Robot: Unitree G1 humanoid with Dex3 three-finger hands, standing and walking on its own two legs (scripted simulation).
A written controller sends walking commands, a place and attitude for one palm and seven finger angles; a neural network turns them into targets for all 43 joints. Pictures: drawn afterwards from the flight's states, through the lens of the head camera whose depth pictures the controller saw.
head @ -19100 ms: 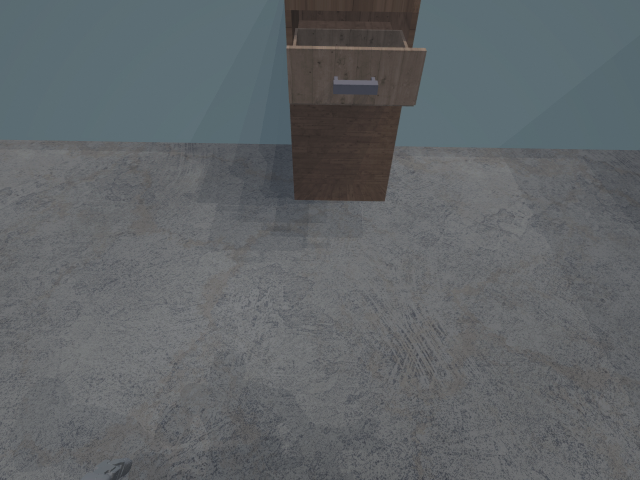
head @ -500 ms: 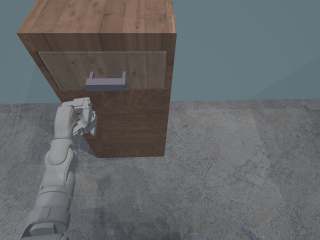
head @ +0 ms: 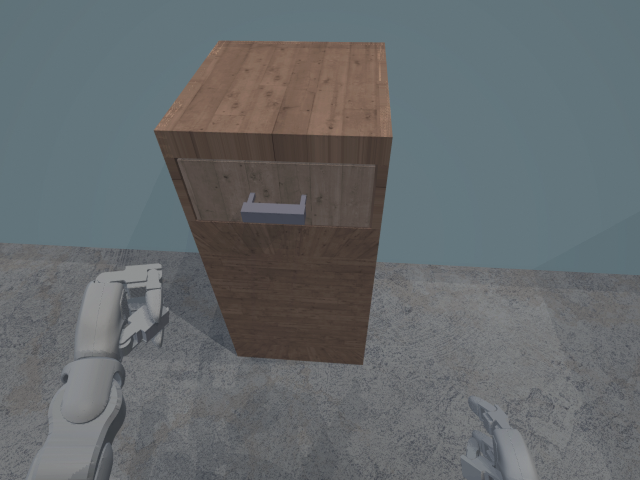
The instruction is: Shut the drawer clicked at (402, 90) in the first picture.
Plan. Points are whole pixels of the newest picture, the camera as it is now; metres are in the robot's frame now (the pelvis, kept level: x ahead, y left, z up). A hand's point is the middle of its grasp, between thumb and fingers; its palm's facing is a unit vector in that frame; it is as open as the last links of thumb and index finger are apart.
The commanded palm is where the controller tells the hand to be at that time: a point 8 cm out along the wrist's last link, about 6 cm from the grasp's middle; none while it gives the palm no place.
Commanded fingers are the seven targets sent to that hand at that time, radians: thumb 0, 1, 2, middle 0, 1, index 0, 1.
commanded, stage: draw the hand back to the body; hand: left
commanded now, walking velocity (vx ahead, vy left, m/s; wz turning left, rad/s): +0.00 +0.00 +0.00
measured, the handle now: (275, 205) +0.61 +0.16 -0.03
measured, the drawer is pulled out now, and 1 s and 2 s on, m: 0.00 0.00 0.00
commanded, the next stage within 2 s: step back with the hand held close in 0.50 s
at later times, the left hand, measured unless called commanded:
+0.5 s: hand (68, 365) +0.17 +0.24 +0.17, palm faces +0.43 -0.81 -0.39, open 3.2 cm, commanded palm +0.12 +0.27 +0.18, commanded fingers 0.00 0.90 0.90 -1.40 -1.60 -1.40 -1.60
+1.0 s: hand (69, 374) +0.17 +0.24 +0.15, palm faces +0.29 -0.80 -0.52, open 3.2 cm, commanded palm +0.11 +0.29 +0.18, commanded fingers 0.00 0.90 0.90 -1.40 -1.60 -1.40 -1.60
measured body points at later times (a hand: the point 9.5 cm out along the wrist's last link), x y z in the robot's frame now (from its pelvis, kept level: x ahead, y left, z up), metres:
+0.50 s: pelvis -0.01 -0.01 +0.00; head -0.03 -0.03 +0.45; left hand +0.14 +0.28 +0.19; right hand +0.18 -0.22 -0.08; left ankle -0.06 +0.10 -0.74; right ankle +0.02 -0.13 -0.74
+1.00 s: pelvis -0.03 +0.01 +0.00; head -0.01 +0.00 +0.45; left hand +0.15 +0.29 +0.18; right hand +0.13 -0.24 -0.09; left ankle -0.06 +0.10 -0.74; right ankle +0.02 -0.13 -0.74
